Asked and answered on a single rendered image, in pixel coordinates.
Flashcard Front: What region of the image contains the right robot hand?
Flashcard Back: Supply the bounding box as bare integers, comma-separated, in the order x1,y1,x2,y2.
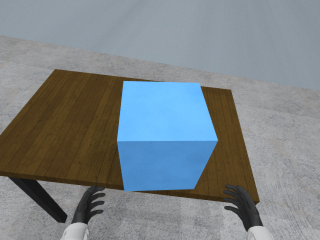
223,184,263,232

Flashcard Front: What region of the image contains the carton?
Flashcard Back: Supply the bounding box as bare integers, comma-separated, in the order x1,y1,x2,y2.
117,81,218,192

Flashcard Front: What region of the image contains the robot right forearm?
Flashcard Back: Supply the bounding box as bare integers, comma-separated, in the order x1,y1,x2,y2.
246,226,274,240

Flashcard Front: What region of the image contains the robot left forearm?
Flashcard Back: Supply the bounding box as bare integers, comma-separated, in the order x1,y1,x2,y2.
60,222,90,240

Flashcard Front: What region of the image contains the table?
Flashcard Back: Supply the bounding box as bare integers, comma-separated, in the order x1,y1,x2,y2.
0,69,260,223

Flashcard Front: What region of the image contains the left robot hand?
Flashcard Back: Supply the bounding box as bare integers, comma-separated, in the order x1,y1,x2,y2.
71,185,106,224

